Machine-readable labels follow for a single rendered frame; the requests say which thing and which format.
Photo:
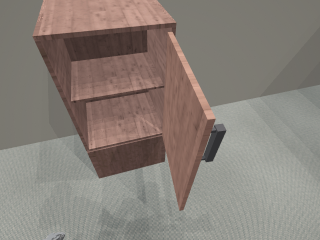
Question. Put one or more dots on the handle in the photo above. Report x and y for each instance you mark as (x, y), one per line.
(216, 137)

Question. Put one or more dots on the cupboard door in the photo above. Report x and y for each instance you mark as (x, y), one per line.
(187, 121)

